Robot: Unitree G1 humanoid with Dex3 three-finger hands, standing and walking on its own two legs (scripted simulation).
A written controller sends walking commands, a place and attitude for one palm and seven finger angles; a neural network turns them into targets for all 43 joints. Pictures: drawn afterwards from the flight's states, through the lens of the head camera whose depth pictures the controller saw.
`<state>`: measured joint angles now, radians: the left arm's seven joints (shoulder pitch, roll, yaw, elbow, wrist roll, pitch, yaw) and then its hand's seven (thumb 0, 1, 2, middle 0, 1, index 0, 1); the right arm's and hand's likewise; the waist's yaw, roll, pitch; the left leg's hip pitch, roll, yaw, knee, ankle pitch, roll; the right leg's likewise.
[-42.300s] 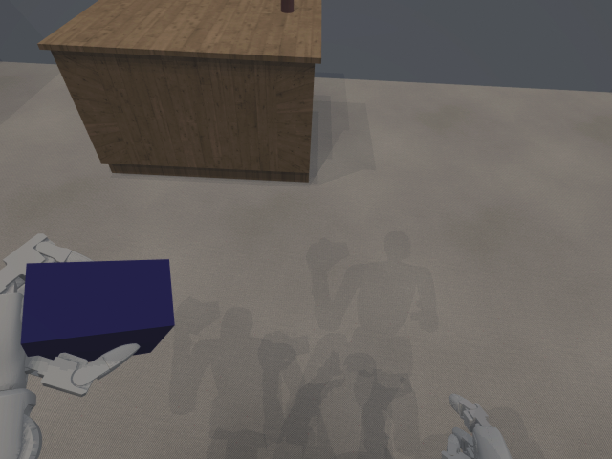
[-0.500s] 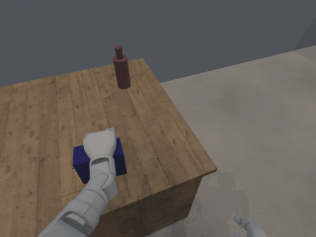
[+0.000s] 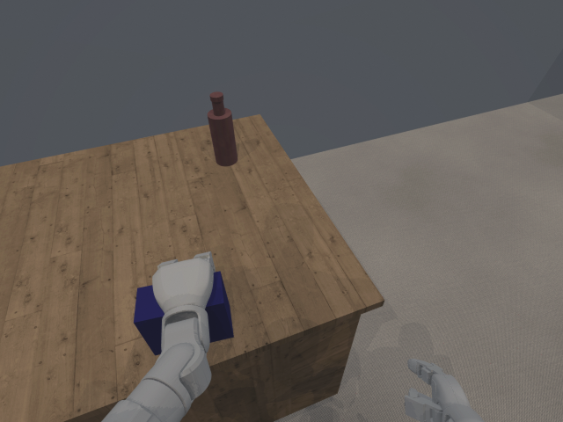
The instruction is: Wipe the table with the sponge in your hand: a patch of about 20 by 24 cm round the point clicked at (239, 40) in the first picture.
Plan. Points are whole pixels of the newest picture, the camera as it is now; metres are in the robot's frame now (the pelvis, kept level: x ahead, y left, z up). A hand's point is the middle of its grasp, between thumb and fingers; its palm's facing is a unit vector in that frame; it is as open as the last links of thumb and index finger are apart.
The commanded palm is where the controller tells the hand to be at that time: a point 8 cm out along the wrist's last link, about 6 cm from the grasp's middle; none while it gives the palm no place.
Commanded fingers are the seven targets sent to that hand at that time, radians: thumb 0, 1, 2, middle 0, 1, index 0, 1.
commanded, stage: wipe back along the middle lane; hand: left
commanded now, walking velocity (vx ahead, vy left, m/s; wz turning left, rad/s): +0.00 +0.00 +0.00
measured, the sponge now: (189, 318) +0.29 +0.20 -0.05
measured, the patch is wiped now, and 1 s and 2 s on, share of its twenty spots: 0.70 0.80 0.95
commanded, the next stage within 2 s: slide across to the third lane in 0.08 s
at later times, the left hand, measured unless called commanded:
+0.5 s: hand (207, 304) +0.29 +0.16 -0.01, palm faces -0.08 -0.06 -0.99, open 10.1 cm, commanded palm +0.27 +0.13 +0.04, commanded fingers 0.00 0.10 1.30 -1.20 -1.60 -1.20 -1.60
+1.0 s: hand (242, 295) +0.32 +0.11 -0.01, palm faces -0.09 -0.05 -0.99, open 10.1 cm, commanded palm +0.29 +0.10 +0.04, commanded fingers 0.00 0.10 1.30 -1.20 -1.60 -1.20 -1.60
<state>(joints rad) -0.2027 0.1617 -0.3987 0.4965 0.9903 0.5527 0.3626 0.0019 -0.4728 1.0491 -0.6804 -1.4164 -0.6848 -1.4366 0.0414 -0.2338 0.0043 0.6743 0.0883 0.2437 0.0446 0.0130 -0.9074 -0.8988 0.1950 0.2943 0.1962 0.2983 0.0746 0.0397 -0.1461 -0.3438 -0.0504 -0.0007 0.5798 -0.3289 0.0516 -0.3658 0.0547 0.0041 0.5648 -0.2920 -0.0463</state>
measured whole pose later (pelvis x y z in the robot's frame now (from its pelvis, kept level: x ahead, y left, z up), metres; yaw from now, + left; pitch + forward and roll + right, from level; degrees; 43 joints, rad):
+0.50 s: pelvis -0.01 -0.02 +0.00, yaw +1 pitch +4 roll +0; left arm -0.26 0.16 -0.43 0.56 0.95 0.53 0.34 0.00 -0.49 1.05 -0.71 -1.39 -0.71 -1.41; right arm 0.04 -0.24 -0.01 0.71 0.09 0.21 0.02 0.01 -0.91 -0.90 0.19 0.29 0.19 0.30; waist 0.07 0.06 -0.13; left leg -0.34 -0.04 -0.02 0.57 -0.31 0.03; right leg -0.36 0.06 -0.01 0.57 -0.28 -0.07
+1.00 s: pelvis -0.01 -0.04 +0.00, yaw +1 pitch +5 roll +1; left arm -0.42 0.05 -0.46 0.77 0.92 0.56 0.41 0.00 -0.51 1.06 -0.73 -1.38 -0.73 -1.39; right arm 0.02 -0.23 -0.02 0.75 0.08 0.21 0.04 0.01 -0.91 -0.90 0.19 0.29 0.19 0.30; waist 0.06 0.05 -0.13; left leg -0.34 -0.02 -0.02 0.55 -0.29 0.00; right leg -0.37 0.08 -0.02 0.55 -0.26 -0.09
